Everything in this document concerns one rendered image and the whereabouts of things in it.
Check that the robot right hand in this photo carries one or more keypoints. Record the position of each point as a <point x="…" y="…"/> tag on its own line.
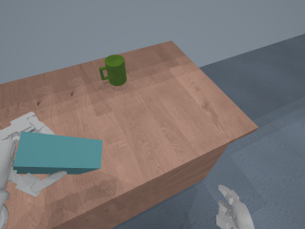
<point x="235" y="217"/>

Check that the robot left hand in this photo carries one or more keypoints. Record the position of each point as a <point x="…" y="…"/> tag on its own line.
<point x="29" y="183"/>

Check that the table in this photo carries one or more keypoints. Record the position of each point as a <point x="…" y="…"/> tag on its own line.
<point x="162" y="132"/>

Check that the robot left forearm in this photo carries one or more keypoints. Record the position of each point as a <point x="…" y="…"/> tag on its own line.
<point x="4" y="212"/>

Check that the sponge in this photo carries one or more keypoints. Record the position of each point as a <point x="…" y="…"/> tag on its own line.
<point x="44" y="154"/>

